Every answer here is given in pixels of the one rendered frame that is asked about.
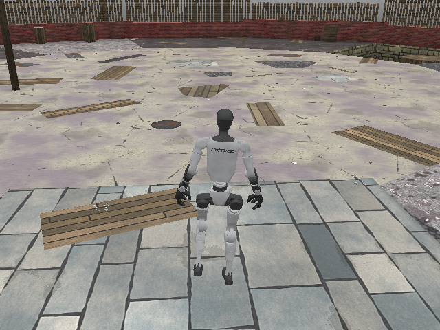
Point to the robot right hand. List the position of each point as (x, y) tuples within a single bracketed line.
[(258, 198)]

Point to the robot right thigh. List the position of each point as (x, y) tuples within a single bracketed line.
[(234, 208)]

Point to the robot left hand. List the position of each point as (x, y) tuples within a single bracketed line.
[(180, 195)]

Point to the right robot upper arm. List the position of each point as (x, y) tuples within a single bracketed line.
[(247, 158)]

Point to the robot left foot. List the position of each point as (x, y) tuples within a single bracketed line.
[(198, 270)]

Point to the left robot forearm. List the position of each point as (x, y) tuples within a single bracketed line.
[(185, 180)]

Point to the right robot forearm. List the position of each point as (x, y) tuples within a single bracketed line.
[(254, 182)]

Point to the left robot upper arm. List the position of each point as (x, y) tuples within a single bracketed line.
[(200, 144)]

